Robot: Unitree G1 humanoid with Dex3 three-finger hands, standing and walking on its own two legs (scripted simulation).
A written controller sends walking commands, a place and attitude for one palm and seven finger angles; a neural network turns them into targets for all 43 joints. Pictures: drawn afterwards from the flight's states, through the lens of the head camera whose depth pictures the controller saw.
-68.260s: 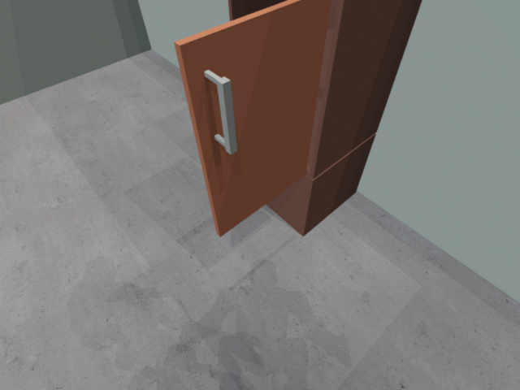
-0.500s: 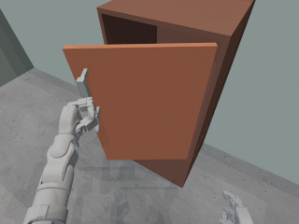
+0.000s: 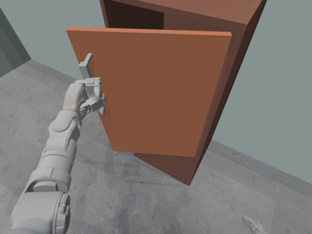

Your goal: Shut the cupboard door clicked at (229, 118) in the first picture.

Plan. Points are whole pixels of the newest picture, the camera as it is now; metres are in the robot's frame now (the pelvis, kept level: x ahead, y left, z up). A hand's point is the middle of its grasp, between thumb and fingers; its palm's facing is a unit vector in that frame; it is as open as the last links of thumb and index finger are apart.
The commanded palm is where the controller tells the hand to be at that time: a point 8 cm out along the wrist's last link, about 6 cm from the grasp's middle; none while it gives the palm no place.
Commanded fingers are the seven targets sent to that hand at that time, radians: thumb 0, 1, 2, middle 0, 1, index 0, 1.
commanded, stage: push the door shut along its arc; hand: left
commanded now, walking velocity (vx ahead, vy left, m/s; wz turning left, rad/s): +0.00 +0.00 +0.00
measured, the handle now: (94, 84) +0.48 +0.20 +0.11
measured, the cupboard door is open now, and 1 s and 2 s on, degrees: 25 12 0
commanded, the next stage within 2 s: pull the fist back off the door in 1.28 s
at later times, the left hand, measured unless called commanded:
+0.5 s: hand (119, 84) +0.48 +0.12 +0.12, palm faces -0.27 -0.96 -0.01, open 3.1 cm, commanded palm +0.48 +0.17 +0.12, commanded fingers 0.00 0.90 0.90 -1.30 -1.50 -1.30 -1.50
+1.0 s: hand (129, 74) +0.52 +0.10 +0.12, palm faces -0.37 -0.93 -0.01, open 3.0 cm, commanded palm +0.54 +0.14 +0.12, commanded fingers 0.00 0.90 0.90 -1.30 -1.50 -1.30 -1.50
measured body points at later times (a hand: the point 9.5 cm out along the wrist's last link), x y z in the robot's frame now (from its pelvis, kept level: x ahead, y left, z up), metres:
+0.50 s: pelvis +0.00 +0.01 -0.01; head +0.07 +0.00 +0.43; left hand +0.49 +0.17 +0.12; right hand +0.02 -0.27 -0.13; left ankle -0.01 +0.10 -0.73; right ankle +0.04 -0.12 -0.73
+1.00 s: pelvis +0.01 +0.01 -0.01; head +0.12 +0.00 +0.42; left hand +0.54 +0.15 +0.12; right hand +0.00 -0.27 -0.13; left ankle -0.01 +0.10 -0.73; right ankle +0.04 -0.12 -0.73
